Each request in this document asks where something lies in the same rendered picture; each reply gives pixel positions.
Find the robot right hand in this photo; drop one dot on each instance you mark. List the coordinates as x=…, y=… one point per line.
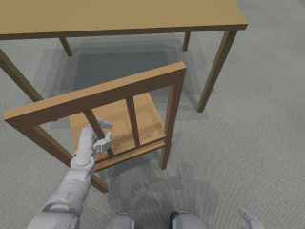
x=251, y=219

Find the left robot forearm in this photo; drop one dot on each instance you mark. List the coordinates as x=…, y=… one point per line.
x=73, y=189

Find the table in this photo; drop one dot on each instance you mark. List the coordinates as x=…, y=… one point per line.
x=41, y=19

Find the left robot upper arm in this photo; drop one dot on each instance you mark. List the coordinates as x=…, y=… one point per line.
x=55, y=220

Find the robot right thigh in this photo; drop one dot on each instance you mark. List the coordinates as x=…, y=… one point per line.
x=187, y=221

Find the robot left hand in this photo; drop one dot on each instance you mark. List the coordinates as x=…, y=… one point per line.
x=89, y=139

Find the chair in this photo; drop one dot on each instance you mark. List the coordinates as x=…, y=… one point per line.
x=137, y=126

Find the right robot foot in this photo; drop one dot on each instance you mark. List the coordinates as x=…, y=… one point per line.
x=172, y=216

